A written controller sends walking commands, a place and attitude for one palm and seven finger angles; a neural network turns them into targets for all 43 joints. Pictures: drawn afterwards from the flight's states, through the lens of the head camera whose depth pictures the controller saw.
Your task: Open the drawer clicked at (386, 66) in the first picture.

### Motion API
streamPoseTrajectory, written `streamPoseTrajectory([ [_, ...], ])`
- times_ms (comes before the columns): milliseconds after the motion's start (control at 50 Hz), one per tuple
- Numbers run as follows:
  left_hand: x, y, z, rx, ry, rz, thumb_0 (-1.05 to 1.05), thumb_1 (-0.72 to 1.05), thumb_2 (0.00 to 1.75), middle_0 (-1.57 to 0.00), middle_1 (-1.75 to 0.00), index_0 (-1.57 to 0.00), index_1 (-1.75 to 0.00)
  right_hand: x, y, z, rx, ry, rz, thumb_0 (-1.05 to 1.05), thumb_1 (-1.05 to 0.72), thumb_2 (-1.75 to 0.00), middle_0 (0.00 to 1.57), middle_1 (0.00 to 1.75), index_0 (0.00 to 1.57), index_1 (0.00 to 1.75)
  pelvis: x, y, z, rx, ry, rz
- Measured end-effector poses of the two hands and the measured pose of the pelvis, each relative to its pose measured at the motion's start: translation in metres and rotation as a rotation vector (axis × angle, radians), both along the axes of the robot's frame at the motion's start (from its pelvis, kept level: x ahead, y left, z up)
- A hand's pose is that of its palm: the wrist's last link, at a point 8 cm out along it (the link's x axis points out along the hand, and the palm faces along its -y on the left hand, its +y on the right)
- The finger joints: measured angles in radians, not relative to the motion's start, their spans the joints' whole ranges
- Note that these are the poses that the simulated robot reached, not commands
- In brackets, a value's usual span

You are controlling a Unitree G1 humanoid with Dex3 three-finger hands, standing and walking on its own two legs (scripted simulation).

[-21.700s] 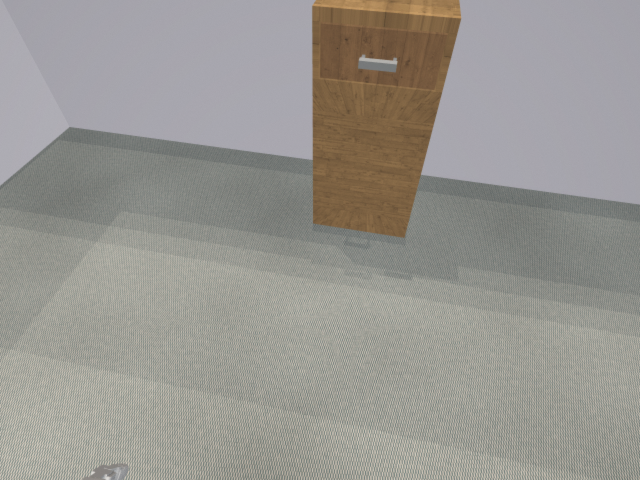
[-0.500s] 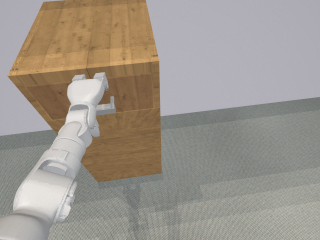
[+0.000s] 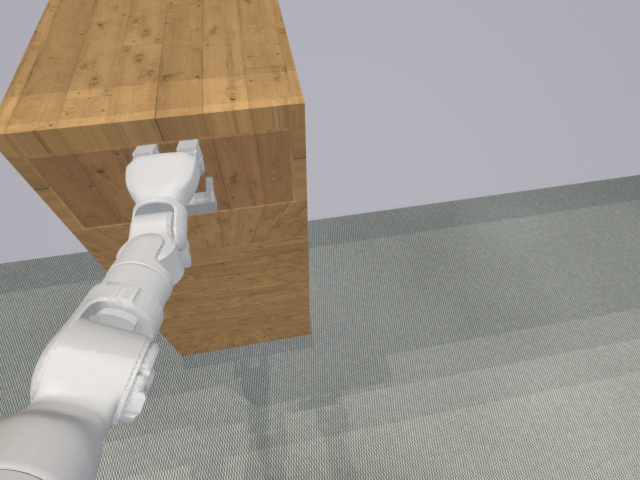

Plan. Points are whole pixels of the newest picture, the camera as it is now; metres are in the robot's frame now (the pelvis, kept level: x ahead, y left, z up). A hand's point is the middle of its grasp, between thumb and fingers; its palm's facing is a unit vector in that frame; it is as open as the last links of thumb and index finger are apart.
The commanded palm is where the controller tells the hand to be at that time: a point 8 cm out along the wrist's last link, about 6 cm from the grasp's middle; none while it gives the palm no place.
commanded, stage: lower the fingers behind the handle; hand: left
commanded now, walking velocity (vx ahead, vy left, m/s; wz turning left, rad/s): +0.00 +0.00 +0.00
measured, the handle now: (179, 196) +0.53 +0.19 +0.01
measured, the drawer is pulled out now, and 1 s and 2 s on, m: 0.00 0.00 0.00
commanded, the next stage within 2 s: close the thumb around the handle in 1.04 s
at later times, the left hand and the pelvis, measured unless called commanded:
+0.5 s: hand (179, 219) +0.48 +0.19 +0.01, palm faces -0.03 -0.02 -1.00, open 13.9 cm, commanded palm +0.46 +0.18 +0.05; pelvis +0.00 +0.01 -0.01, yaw +0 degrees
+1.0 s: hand (184, 230) +0.48 +0.19 -0.01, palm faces -0.04 -0.02 -1.00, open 13.9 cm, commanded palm +0.46 +0.18 +0.04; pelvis +0.00 +0.01 -0.02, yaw +0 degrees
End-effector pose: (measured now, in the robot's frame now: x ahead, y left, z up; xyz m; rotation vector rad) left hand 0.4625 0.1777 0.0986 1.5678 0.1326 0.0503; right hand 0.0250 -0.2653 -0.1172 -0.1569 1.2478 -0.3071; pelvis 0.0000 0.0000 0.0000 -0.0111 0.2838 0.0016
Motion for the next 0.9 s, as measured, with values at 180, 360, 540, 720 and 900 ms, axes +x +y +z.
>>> streamPoseTrajectory([
  [180,-0.010,0.003,-0.029,-0.026,-0.046,-0.063,0.00,-0.49,0.30,-0.32,-1.21,-0.31,-1.22,-0.022,0.000,-0.006,-0.019,0.037,-0.014,0.01,-0.90,-0.90,0.20,0.30,0.20,0.30,-0.005,0.002,-0.008,-0.006,0.033,-0.002],
  [360,0.001,0.006,-0.036,-0.009,-0.027,0.006,0.00,-0.49,0.30,-0.32,-1.22,-0.32,-1.20,-0.027,0.009,-0.011,0.008,0.076,-0.017,0.01,-0.90,-0.90,0.20,0.30,0.20,0.30,-0.003,0.005,-0.010,-0.013,0.058,0.002],
  [540,0.001,0.008,-0.037,-0.015,-0.025,-0.005,0.00,-0.49,0.30,-0.32,-1.21,-0.30,-1.22,-0.018,0.014,-0.014,0.015,0.058,-0.003,0.01,-0.90,-0.90,0.20,0.30,0.20,0.30,0.000,0.007,-0.013,-0.013,0.062,0.002],
  [720,-0.002,0.009,-0.059,-0.034,-0.012,-0.016,0.00,-0.49,0.30,-0.31,-1.21,-0.30,-1.21,-0.009,0.010,-0.017,-0.006,0.043,0.008,0.01,-0.90,-0.90,0.20,0.30,0.20,0.30,0.000,0.008,-0.019,-0.017,0.087,0.002],
  [900,-0.001,0.007,-0.060,-0.024,-0.036,-0.006,0.00,-0.49,0.30,-0.31,-1.20,-0.32,-1.20,-0.010,0.011,-0.022,0.007,0.068,0.006,0.01,-0.90,-0.90,0.20,0.30,0.20,0.30,0.002,0.008,-0.021,-0.020,0.090,0.005],
])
